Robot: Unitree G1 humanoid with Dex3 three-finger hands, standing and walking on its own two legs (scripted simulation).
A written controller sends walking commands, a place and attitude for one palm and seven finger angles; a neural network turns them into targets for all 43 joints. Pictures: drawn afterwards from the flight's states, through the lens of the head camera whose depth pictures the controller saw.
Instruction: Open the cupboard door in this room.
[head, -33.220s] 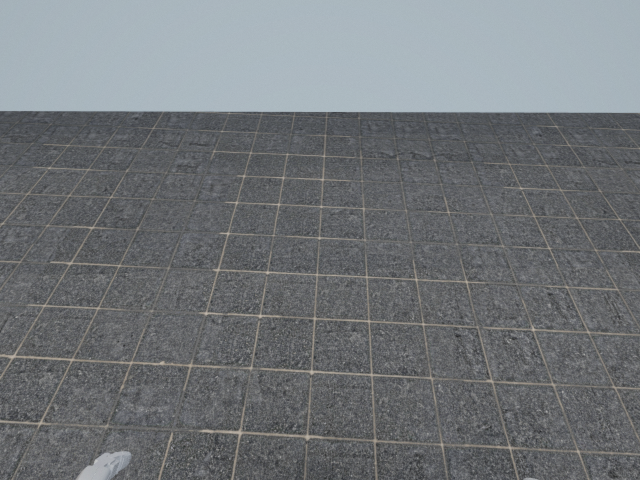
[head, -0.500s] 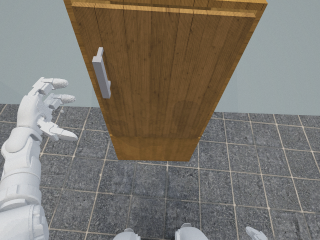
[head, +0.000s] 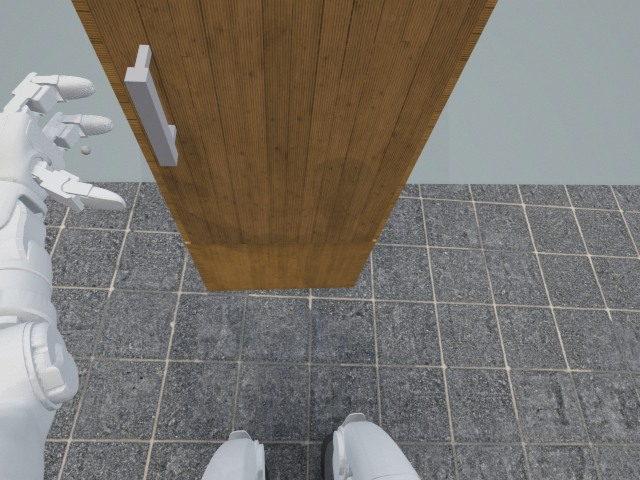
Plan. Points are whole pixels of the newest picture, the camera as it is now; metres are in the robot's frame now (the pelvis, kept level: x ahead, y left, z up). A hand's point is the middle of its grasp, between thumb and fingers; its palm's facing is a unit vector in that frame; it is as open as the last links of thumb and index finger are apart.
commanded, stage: move the hooked fingers beside the handle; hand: left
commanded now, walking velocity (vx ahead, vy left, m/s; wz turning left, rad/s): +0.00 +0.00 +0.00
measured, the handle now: (157, 110) +0.55 +0.17 +0.08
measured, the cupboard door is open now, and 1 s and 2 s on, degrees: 0 0 0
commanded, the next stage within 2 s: slide the fingers in behind the handle in 0.92 s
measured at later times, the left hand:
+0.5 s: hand (89, 146) +0.50 +0.24 +0.07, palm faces -0.03 -1.00 +0.00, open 14.0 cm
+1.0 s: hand (99, 141) +0.50 +0.23 +0.08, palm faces -0.03 -1.00 +0.00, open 14.0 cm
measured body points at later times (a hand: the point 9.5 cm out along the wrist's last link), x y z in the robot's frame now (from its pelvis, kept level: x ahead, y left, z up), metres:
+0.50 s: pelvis +0.02 +0.01 +0.01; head +0.14 +0.04 +0.44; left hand +0.49 +0.29 +0.08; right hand +0.02 -0.25 -0.10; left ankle +0.00 +0.09 -0.67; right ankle +0.04 -0.11 -0.67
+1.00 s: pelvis +0.01 +0.01 +0.00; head +0.14 +0.03 +0.43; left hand +0.50 +0.28 +0.08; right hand +0.02 -0.26 -0.10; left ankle +0.00 +0.09 -0.67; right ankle +0.04 -0.11 -0.67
